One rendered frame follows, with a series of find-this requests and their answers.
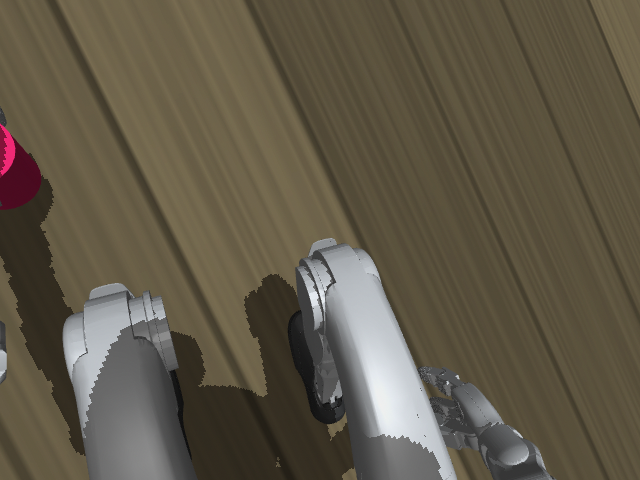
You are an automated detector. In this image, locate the mug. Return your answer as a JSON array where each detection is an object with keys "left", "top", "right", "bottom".
[{"left": 0, "top": 124, "right": 41, "bottom": 210}]

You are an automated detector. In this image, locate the left robot foot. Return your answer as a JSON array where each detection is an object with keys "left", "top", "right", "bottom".
[{"left": 170, "top": 370, "right": 192, "bottom": 461}]

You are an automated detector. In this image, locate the right robot hand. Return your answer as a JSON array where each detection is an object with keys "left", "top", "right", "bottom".
[{"left": 417, "top": 366, "right": 504, "bottom": 452}]

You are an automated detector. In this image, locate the right robot foot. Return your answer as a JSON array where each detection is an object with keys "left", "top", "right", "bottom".
[{"left": 288, "top": 310, "right": 345, "bottom": 424}]

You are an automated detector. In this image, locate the right robot arm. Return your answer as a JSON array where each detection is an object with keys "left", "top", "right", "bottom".
[{"left": 478, "top": 424, "right": 556, "bottom": 480}]

